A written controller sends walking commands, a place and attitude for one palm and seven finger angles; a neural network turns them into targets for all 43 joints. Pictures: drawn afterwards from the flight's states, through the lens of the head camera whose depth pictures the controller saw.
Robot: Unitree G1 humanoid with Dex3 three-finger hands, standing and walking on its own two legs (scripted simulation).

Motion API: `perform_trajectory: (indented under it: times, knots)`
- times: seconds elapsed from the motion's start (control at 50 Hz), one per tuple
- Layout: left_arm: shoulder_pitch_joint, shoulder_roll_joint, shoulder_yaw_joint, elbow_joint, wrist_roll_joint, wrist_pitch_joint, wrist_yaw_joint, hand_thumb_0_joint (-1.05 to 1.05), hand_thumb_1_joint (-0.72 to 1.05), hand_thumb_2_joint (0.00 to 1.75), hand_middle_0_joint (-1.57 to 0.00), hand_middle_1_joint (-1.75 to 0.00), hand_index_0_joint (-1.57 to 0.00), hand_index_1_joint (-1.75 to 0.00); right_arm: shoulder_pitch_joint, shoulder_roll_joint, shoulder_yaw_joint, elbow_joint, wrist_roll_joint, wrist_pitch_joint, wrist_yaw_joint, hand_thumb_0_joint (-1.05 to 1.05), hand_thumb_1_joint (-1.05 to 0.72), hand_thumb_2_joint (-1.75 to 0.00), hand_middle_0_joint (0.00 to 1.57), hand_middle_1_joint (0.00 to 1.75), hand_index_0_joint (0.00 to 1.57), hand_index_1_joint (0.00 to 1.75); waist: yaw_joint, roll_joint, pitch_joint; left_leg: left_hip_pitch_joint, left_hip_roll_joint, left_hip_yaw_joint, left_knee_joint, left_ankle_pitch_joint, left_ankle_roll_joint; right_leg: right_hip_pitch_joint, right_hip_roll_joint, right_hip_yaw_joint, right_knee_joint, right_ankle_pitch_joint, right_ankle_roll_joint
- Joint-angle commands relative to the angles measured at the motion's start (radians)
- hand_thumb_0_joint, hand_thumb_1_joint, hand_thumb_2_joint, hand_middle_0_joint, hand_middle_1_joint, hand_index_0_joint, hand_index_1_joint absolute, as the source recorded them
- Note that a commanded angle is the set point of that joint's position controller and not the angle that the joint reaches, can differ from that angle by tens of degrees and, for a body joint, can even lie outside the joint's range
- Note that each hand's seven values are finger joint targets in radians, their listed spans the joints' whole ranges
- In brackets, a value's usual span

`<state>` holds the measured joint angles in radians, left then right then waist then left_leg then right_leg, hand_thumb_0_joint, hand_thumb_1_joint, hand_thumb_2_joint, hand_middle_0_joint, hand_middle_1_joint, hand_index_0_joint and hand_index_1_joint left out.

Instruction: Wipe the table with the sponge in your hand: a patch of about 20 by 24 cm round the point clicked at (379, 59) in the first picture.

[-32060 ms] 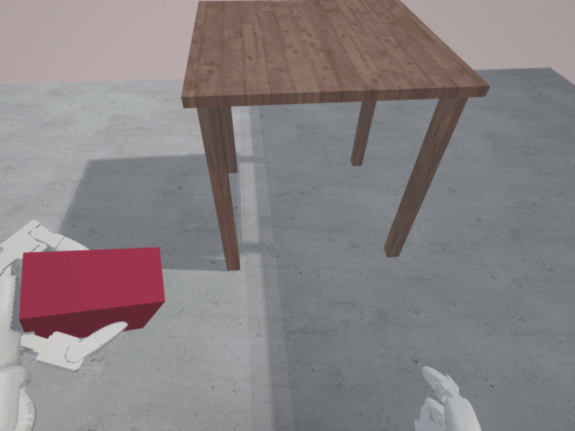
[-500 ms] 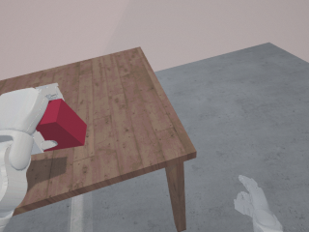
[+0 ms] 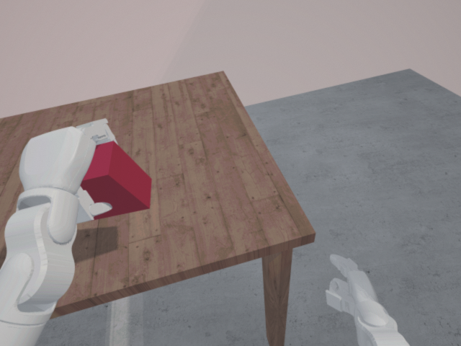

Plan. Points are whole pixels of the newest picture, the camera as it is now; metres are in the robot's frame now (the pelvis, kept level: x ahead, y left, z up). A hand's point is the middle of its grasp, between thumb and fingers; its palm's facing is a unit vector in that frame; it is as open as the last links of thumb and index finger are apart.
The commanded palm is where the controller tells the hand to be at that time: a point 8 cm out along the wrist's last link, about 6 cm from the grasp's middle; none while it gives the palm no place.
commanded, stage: move the sponge above the wiping area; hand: left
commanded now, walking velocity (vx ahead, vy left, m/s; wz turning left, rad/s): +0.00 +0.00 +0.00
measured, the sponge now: (104, 190) +0.27 +0.26 +0.17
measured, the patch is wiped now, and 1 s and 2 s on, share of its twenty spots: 0.00 0.00 0.00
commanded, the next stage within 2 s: none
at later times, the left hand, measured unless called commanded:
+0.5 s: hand (95, 186) +0.27 +0.26 +0.19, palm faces +0.24 -0.12 -0.96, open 10.1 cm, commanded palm +0.22 +0.25 +0.24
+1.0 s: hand (112, 193) +0.29 +0.26 +0.15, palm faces +0.03 -0.07 -1.00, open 10.1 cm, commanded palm +0.25 +0.26 +0.23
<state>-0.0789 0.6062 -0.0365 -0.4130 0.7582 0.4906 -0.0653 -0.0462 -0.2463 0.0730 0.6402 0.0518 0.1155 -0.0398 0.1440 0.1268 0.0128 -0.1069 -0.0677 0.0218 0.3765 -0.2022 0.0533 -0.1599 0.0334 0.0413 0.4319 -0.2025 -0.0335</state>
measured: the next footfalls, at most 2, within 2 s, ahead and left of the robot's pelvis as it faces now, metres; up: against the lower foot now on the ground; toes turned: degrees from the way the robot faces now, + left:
none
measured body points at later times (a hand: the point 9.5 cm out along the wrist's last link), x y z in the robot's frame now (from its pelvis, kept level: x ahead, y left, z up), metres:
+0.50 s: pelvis +0.01 -0.01 +0.00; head -0.01 -0.07 +0.45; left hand +0.25 +0.26 +0.24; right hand +0.26 -0.21 -0.09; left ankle +0.01 +0.08 -0.74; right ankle +0.02 -0.10 -0.74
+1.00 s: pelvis +0.01 -0.02 +0.00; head +0.00 -0.09 +0.44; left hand +0.28 +0.26 +0.20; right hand +0.26 -0.23 -0.09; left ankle +0.01 +0.08 -0.74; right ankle +0.02 -0.10 -0.74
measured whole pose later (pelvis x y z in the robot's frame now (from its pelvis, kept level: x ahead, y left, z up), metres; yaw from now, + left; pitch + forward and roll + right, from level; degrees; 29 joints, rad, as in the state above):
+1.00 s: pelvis +0.01 -0.02 +0.00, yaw +0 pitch -2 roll +1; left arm -0.11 0.58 -0.06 -0.11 0.82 0.51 -0.15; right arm -0.01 -0.30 0.05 0.65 0.05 0.11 -0.05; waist 0.09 0.13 0.01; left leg -0.14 -0.04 0.01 0.40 -0.22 0.03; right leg -0.19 0.06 0.03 0.45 -0.21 -0.06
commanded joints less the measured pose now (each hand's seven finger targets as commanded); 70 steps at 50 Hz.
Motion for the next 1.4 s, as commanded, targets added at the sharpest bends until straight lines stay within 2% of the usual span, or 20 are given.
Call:
perform_trajectory:
  times: [0.0, 0.06, 0.12, 0.2, 0.22, 0.24, 0.32, 0.34, 0.44, 0.54, 0.62, 0.7, 0.82, 0.88, 0.98, 1.12, 1.14, 1.22, 1.3, 1.38]
  knots:
    - [-0.118, 0.098, 0.088, -0.128, -0.003, 0.017, -0.01, 0.0, 0.1, 1.3, -1.2, -1.6, -1.2, -1.6, -0.216, -0.106, -0.041, -0.203, 0.011, -0.027, 0.002, 0.0, -0.9, -0.9, 0.2, 0.3, 0.2, 0.3, -0.01, -0.108, -0.169, -0.018, 0.063, -0.076, -0.077, 0.195, -0.042, 0.074, -0.012, 0.03, -0.058, 0.122, -0.036]
    - [-0.112, 0.084, 0.069, -0.198, 0.002, 0.026, -0.02, 0.0, 0.1, 1.3, -1.2, -1.6, -1.2, -1.6, -0.222, -0.106, -0.036, -0.229, 0.012, -0.023, 0.011, 0.0, -0.9, -0.9, 0.2, 0.3, 0.2, 0.3, -0.015, -0.089, -0.203, -0.017, 0.064, -0.069, -0.078, 0.178, -0.034, 0.087, -0.008, 0.027, -0.046, 0.11, -0.037]
    - [-0.224, 0.205, 0.146, -0.251, 0.052, 0.032, 0.001, 0.0, 0.1, 1.3, -1.2, -1.6, -1.2, -1.6, -0.259, -0.108, -0.029, -0.238, 0.007, -0.023, 0.005, 0.0, -0.9, -0.9, 0.2, 0.3, 0.2, 0.3, -0.006, -0.07, -0.244, -0.019, 0.061, -0.086, -0.081, 0.146, -0.023, 0.106, 0.013, 0.076, -0.031, 0.068, -0.053]
    - [-0.332, 0.271, 0.169, -0.243, 0.107, -0.002, 0.042, 0.0, 0.1, 1.3, -1.2, -1.6, -1.2, -1.6, -0.202, -0.108, -0.042, -0.211, -0.015, -0.019, -0.003, 0.0, -0.9, -0.9, 0.2, 0.3, 0.2, 0.3, -0.006, -0.003, -0.316, 0.024, 0.05, -0.087, -0.061, 0.24, -0.021, 0.151, 0.006, 0.086, -0.021, 0.126, -0.064]
    - [-0.327, 0.336, 0.235, -0.249, 0.112, 0.005, 0.054, 0.0, 0.1, 1.3, -1.2, -1.6, -1.2, -1.6, -0.238, -0.105, -0.033, -0.214, -0.011, -0.027, -0.004, 0.0, -0.9, -0.9, 0.2, 0.3, 0.2, 0.3, 0.015, -0.001, -0.323, 0.014, 0.044, -0.097, -0.058, 0.229, -0.013, 0.168, 0.021, 0.131, -0.02, 0.119, -0.077]
    - [-0.342, 0.269, 0.179, -0.223, 0.111, -0.001, 0.059, 0.0, 0.1, 1.3, -1.2, -1.6, -1.2, -1.6, -0.21, -0.097, -0.033, -0.203, -0.014, -0.026, -0.004, 0.0, -0.9, -0.9, 0.2, 0.3, 0.2, 0.3, -0.005, -0.025, -0.318, 0.022, 0.044, -0.078, -0.051, 0.266, -0.017, 0.17, 0.006, 0.096, -0.02, 0.15, -0.071]
    - [-0.245, 0.263, 0.202, -0.104, 0.087, 0.018, 0.057, 0.0, 0.1, 1.3, -1.2, -1.6, -1.2, -1.6, -0.244, -0.101, -0.034, -0.19, 0.004, -0.032, 0.006, 0.0, -0.9, -0.9, 0.2, 0.3, 0.2, 0.3, 0.01, -0.035, -0.231, 0.006, 0.04, -0.091, -0.048, 0.252, -0.024, 0.118, 0.011, 0.138, -0.053, 0.136, -0.081]
    - [-0.226, 0.195, 0.151, -0.107, 0.065, 0.018, 0.048, 0.0, 0.1, 1.3, -1.2, -1.6, -1.2, -1.6, -0.211, -0.107, -0.045, -0.185, 0.002, -0.03, 0.009, 0.0, -0.9, -0.9, 0.2, 0.3, 0.2, 0.3, -0.007, -0.052, -0.233, 0.004, 0.048, -0.07, -0.045, 0.261, -0.025, 0.127, -0.009, 0.089, -0.049, 0.166, -0.064]
    - [-0.082, 0.104, 0.088, -0.075, 0.017, 0.048, -0.014, 0.0, 0.1, 1.3, -1.2, -1.6, -1.2, -1.6, -0.206, -0.12, -0.05, -0.2, 0.015, -0.035, 0.011, 0.0, -0.9, -0.9, 0.2, 0.3, 0.2, 0.3, -0.026, -0.121, -0.166, -0.04, 0.047, -0.061, -0.039, 0.202, -0.018, 0.087, -0.017, 0.072, -0.059, 0.155, -0.04]
    - [-0.207, 0.216, 0.131, -0.108, 0.081, 0.035, -0.018, 0.0, 0.1, 1.3, -1.2, -1.6, -1.2, -1.6, -0.2, -0.128, -0.047, -0.212, 0.004, -0.042, -0.014, 0.0, -0.9, -0.9, 0.2, 0.3, 0.2, 0.3, -0.034, -0.128, -0.225, -0.034, 0.03, -0.055, -0.025, 0.167, -0.003, 0.104, -0.02, 0.1, -0.048, 0.104, -0.037]
    - [-0.39, 0.355, 0.2, -0.096, 0.164, -0.009, 0.019, 0.0, 0.1, 1.3, -1.2, -1.6, -1.2, -1.6, -0.228, -0.12, -0.042, -0.19, -0.004, -0.052, -0.029, 0.0, -0.9, -0.9, 0.2, 0.3, 0.2, 0.3, -0.015, -0.027, -0.275, 0.008, 0.012, -0.078, -0.02, 0.17, -0.002, 0.111, -0.003, 0.164, -0.061, 0.063, -0.065]
    - [-0.383, 0.293, 0.169, 0.015, 0.132, -0.066, 0.044, 0.0, 0.1, 1.3, -1.2, -1.6, -1.2, -1.6, -0.18, -0.112, -0.054, -0.158, -0.008, -0.067, -0.033, 0.0, -0.9, -0.9, 0.2, 0.3, 0.2, 0.3, -0.025, -0.036, -0.265, 0.015, 0.012, -0.069, -0.024, 0.184, -0.007, 0.128, -0.015, 0.13, -0.077, 0.102, -0.057]
    - [-0.29, 0.225, 0.14, 0.198, 0.088, -0.003, 0.007, 0.0, 0.1, 1.3, -1.2, -1.6, -1.2, -1.6, -0.224, -0.125, -0.051, -0.148, 0.01, -0.075, -0.024, 0.0, -0.9, -0.9, 0.2, 0.3, 0.2, 0.3, -0.015, -0.081, -0.175, -0.056, 0.02, -0.068, -0.024, 0.145, -0.015, 0.09, -0.025, 0.156, -0.085, 0.083, -0.06]
    - [-0.284, 0.188, 0.084, 0.162, 0.089, 0.009, -0.034, 0.0, 0.1, 1.3, -1.2, -1.6, -1.2, -1.6, -0.187, -0.139, -0.06, -0.162, 0.006, -0.06, -0.021, 0.0, -0.9, -0.9, 0.2, 0.3, 0.2, 0.3, -0.036, -0.112, -0.217, -0.059, 0.02, -0.053, -0.017, 0.166, -0.008, 0.122, -0.037, 0.113, -0.062, 0.146, -0.037]
    - [-0.278, 0.272, 0.153, 0.072, 0.114, -0.035, -0.058, 0.0, 0.1, 1.3, -1.2, -1.6, -1.2, -1.6, -0.169, -0.137, -0.062, -0.181, -0.003, -0.058, -0.022, 0.0, -0.9, -0.9, 0.2, 0.3, 0.2, 0.3, -0.032, -0.138, -0.292, -0.043, 0.013, -0.057, 0.009, 0.216, 0.005, 0.164, -0.036, 0.12, -0.027, 0.225, -0.035]
    - [-0.27, 0.385, 0.308, -0.026, 0.115, -0.138, 0.047, 0.0, 0.1, 1.3, -1.2, -1.6, -1.2, -1.6, -0.168, -0.114, -0.06, -0.175, -0.013, -0.083, -0.027, 0.0, -0.9, -0.9, 0.2, 0.3, 0.2, 0.3, 0.007, -0.021, -0.294, -0.001, 0.013, -0.074, 0.018, 0.255, -0.003, 0.151, -0.018, 0.178, -0.036, 0.227, -0.071]
    - [-0.275, 0.313, 0.258, -0.004, 0.107, -0.133, 0.062, 0.0, 0.1, 1.3, -1.2, -1.6, -1.2, -1.6, -0.14, -0.107, -0.065, -0.165, -0.016, -0.081, -0.024, 0.0, -0.9, -0.9, 0.2, 0.3, 0.2, 0.3, -0.01, -0.037, -0.292, -0.011, 0.022, -0.058, 0.014, 0.266, -0.006, 0.164, -0.029, 0.13, -0.028, 0.239, -0.059]
    - [-0.279, 0.281, 0.23, 0.097, 0.077, -0.066, 0.073, 0.0, 0.1, 1.3, -1.2, -1.6, -1.2, -1.6, -0.191, -0.123, -0.063, -0.151, 0.006, -0.077, -0.017, 0.0, -0.9, -0.9, 0.2, 0.3, 0.2, 0.3, -0.012, -0.018, -0.175, -0.033, 0.026, -0.071, -0.01, 0.196, -0.017, 0.079, -0.016, 0.147, -0.067, 0.125, -0.068]
    - [-0.24, 0.165, 0.104, 0.056, 0.053, -0.03, 0.013, 0.0, 0.1, 1.3, -1.2, -1.6, -1.2, -1.6, -0.18, -0.129, -0.071, -0.169, 0.006, -0.07, -0.02, 0.0, -0.9, -0.9, 0.2, 0.3, 0.2, 0.3, -0.032, -0.081, -0.218, -0.025, 0.026, -0.064, -0.02, 0.204, -0.011, 0.105, -0.031, 0.079, -0.055, 0.17, -0.037]
    - [-0.207, 0.143, 0.058, -0.018, 0.072, -0.018, -0.038, 0.0, 0.1, 1.3, -1.2, -1.6, -1.2, -1.6, -0.186, -0.127, -0.064, -0.187, 0.004, -0.067, -0.017, 0.0, -0.9, -0.9, 0.2, 0.3, 0.2, 0.3, -0.037, -0.105, -0.243, -0.012, 0.024, -0.075, -0.024, 0.216, -0.004, 0.116, -0.026, 0.073, -0.044, 0.188, -0.036]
